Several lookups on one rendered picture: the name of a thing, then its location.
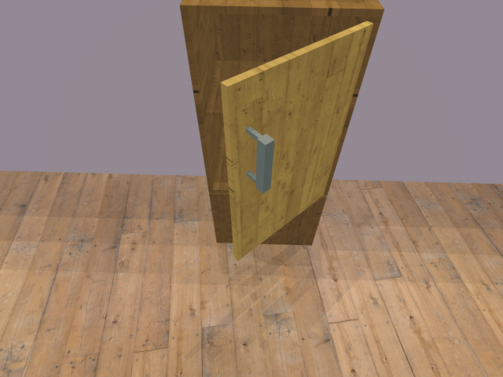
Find handle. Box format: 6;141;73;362
246;126;274;194

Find cupboard door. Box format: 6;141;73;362
221;21;373;261

